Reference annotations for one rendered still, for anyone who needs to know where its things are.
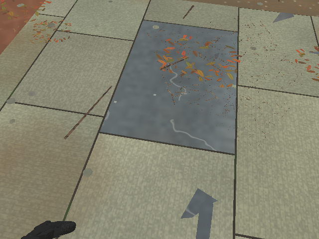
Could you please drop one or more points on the left robot hand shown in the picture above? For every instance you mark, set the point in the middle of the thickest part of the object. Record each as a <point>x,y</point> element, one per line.
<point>50,230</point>

